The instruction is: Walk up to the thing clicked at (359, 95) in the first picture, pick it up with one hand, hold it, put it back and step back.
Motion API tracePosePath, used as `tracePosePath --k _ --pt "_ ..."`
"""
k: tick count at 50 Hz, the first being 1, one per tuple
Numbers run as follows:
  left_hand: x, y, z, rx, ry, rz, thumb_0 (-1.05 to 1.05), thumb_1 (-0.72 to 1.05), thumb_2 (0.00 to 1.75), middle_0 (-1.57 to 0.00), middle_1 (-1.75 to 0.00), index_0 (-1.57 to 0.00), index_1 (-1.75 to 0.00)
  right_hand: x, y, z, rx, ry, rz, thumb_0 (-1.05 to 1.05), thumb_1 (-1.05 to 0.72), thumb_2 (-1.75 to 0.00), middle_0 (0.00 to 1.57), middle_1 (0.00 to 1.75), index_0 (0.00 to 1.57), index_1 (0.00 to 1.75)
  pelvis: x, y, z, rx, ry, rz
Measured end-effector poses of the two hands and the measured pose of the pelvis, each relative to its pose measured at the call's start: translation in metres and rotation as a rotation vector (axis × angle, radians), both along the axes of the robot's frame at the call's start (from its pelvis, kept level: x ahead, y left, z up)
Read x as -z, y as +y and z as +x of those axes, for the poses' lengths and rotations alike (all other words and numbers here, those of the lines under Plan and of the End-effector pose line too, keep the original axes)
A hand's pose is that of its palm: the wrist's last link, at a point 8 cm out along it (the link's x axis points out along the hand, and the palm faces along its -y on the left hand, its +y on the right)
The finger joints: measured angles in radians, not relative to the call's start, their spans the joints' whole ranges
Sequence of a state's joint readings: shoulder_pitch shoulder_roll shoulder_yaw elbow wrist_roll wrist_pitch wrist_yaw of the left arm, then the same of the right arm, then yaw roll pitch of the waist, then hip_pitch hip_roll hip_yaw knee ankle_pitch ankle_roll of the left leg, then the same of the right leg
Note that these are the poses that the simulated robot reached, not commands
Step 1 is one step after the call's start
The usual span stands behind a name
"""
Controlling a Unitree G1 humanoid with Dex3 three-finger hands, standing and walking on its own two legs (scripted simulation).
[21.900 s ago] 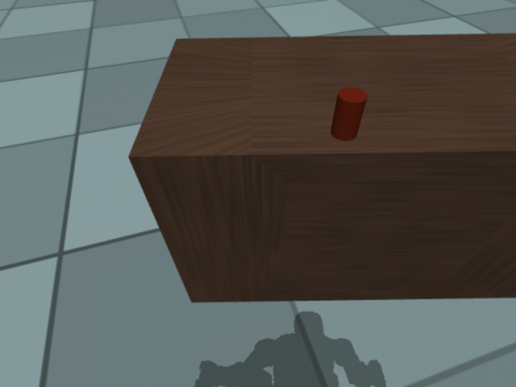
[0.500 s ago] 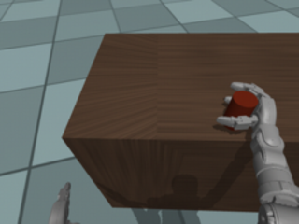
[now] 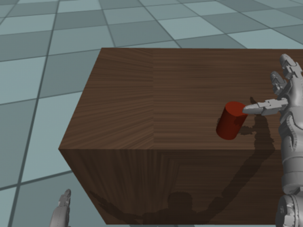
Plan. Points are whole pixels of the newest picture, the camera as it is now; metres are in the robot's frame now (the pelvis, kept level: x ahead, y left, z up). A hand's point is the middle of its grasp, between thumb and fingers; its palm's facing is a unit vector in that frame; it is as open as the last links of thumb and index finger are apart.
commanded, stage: withdraw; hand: right
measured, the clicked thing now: (231, 121) +0.40 -0.19 +0.09
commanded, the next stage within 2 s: rise in 0.02 s
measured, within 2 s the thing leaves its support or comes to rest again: neither
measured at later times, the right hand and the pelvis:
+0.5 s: hand out of the picture +0.39 -0.36 +0.23, palm faces +0.51 +0.82 -0.26, open 17.5 cm; pelvis +0.01 +0.00 +0.01, yaw +1 degrees
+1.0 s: hand out of the picture +0.19 -0.25 +0.22, palm faces +0.44 +0.76 -0.47, open 17.3 cm; pelvis +0.01 +0.01 +0.01, yaw -2 degrees
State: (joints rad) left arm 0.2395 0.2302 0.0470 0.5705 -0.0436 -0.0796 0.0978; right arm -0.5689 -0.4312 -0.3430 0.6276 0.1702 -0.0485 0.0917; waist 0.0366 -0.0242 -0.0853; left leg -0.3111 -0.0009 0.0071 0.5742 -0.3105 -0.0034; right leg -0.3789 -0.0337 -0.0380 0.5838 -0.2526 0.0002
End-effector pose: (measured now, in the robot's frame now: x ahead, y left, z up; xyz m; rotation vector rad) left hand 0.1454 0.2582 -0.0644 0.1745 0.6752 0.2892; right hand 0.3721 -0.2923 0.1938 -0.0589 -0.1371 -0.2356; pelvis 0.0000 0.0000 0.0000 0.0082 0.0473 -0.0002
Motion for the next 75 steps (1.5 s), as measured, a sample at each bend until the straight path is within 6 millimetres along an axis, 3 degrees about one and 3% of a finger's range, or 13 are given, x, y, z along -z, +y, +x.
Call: tracePosePath --k 7,12,17,24,29,35,41,48,53,60,66,71,75 --pt "0.003 -0.014 0.004 0.027 -0.03 -0.039 -0.01 -0.52 0.04 -0.06 -0.05 -0.07 -0.05 -0.042 -0.015 0.006 -0.068 0.053 0.023 -0.01 0.42 -0.05 0.09 0.06 0.09 0.06 -0.004 -0.002 0.001 0.008 -0.01 -0.008" --pt "-0.002 -0.014 -0.003 0.056 -0.033 -0.03 -0.01 -0.52 0.05 -0.06 -0.05 -0.07 -0.06 -0.04 -0.016 0.013 -0.062 0.113 -0.088 -0.01 0.44 -0.05 0.07 0.05 0.07 0.05 -0.005 -0.002 -0.002 0.001 -0.009 -0.011" --pt "-0.003 -0.019 -0.017 0.095 0.015 -0.034 -0.01 -0.52 0.05 -0.06 -0.06 -0.07 -0.06 -0.024 -0.036 0.014 0.024 0.132 -0.153 -0.01 0.5 -0.04 0.07 0.05 0.07 0.06 -0.006 0.0 -0.005 -0.009 0.004 -0.009" --pt "-0.005 -0.014 -0.023 0.083 0.047 -0.02 -0.01 -0.52 0.06 -0.06 -0.05 -0.06 -0.06 -0.042 -0.093 -0.021 0.275 0.027 -0.225 -0.02 0.55 -0.04 0.06 0.05 0.07 0.06 -0.008 -0.001 0.004 -0.012 0.006 0.0" --pt "-0.006 -0.005 -0.002 0.081 0.037 0.005 -0.01 -0.53 0.07 -0.06 -0.05 -0.06 -0.06 -0.044 -0.108 -0.054 0.362 -0.003 -0.288 -0.02 0.55 -0.05 0.06 0.05 0.06 0.06 -0.008 -0.005 0.009 0.0 -0.001 0.002" --pt "-0.024 0.002 0.033 0.096 -0.07 0.023 -0.01 -0.53 0.07 -0.06 -0.04 -0.06 -0.05 -0.027 -0.079 -0.09 0.291 -0.036 -0.358 -0.02 0.53 -0.05 0.05 0.05 0.06 0.06 -0.009 -0.006 0.016 0.008 -0.021 -0.003" --pt "-0.012 -0.006 0.027 0.094 -0.01 -0.041 0.0 -0.53 0.07 -0.06 -0.04 -0.06 -0.06 -0.013 -0.025 -0.144 0.156 -0.09 -0.396 -0.02 0.52 -0.06 0.06 0.05 0.06 0.06 -0.01 -0.002 0.018 0.016 -0.046 -0.003" --pt "0.013 -0.022 0.012 0.116 0.089 -0.106 -0.01 -0.53 0.07 -0.06 -0.05 -0.06 -0.06 -0.039 0.005 -0.206 0.164 -0.159 -0.52 -0.02 0.52 -0.06 0.07 0.05 0.07 0.06 -0.01 0.005 0.012 0.035 -0.075 -0.003" --pt "0.003 -0.019 0.026 0.128 -0.004 -0.102 -0.01 -0.52 0.07 -0.06 -0.05 -0.06 -0.06 -0.045 0.018 -0.235 0.183 -0.168 -0.543 -0.02 0.51 -0.06 0.06 0.05 0.07 0.06 -0.01 0.008 0.006 0.046 -0.103 -0.012" --pt "-0.021 0.014 0.032 0.097 -0.123 -0.035 -0.01 -0.51 0.06 -0.06 -0.05 -0.07 -0.06 -0.042 0.038 -0.251 0.152 -0.231 -0.499 -0.01 0.51 -0.06 0.06 0.06 0.07 0.06 -0.011 0.016 -0.001 0.055 -0.141 -0.026" --pt "-0.001 0.031 0.0 0.051 -0.001 -0.034 0.0 -0.51 0.06 -0.06 -0.05 -0.06 -0.06 -0.049 0.033 -0.252 0.161 -0.264 -0.553 -0.01 0.54 -0.06 0.06 0.06 0.07 0.06 -0.01 0.025 -0.009 0.05 -0.143 -0.023" --pt "0.018 0.027 -0.015 0.039 0.087 -0.055 -0.01 -0.52 0.07 -0.06 -0.05 -0.06 -0.06 -0.067 0.023 -0.25 0.198 -0.3 -0.644 -0.01 0.55 -0.05 0.06 0.06 0.07 0.06 -0.011 0.025 -0.015 0.042 -0.134 -0.017" --pt "0.019 0.007 -0.005 0.084 0.065 -0.083 -0.01 -0.53 0.07 -0.05 -0.05 -0.05 -0.06 -0.076 0.025 -0.245 0.194 -0.345 -0.667 -0.01 0.54 -0.06 0.06 0.06 0.07 0.06 -0.011 0.022 -0.015 0.037 -0.13 -0.016"
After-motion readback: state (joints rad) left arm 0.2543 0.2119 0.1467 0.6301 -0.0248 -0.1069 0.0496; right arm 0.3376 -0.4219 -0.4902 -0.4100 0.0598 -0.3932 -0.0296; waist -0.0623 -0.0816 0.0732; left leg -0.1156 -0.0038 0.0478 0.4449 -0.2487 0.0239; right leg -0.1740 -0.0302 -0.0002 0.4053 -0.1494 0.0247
